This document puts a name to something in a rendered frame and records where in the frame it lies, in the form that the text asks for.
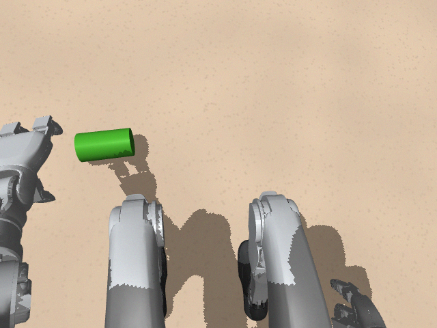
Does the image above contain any left robot hand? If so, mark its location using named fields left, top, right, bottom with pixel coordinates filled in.
left=0, top=115, right=63, bottom=203

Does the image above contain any left robot arm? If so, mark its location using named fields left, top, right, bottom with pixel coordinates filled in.
left=0, top=165, right=38, bottom=328

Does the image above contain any right robot hand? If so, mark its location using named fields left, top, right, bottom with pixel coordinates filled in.
left=330, top=279, right=386, bottom=328

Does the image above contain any can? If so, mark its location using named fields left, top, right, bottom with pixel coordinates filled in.
left=74, top=128, right=135, bottom=162

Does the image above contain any right robot foot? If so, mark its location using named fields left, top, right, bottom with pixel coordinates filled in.
left=238, top=240, right=268, bottom=321

